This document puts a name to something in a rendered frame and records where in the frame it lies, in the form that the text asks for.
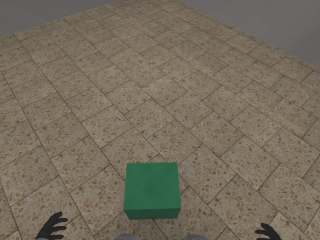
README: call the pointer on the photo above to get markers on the carton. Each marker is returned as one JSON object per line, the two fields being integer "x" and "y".
{"x": 152, "y": 191}

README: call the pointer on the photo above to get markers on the right robot hand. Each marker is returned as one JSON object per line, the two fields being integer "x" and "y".
{"x": 269, "y": 231}

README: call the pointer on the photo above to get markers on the left robot hand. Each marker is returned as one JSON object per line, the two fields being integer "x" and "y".
{"x": 48, "y": 228}

